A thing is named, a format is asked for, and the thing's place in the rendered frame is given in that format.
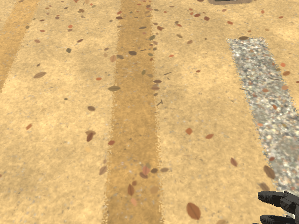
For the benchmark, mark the robot right hand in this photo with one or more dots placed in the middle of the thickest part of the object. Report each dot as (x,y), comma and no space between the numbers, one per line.
(284,200)

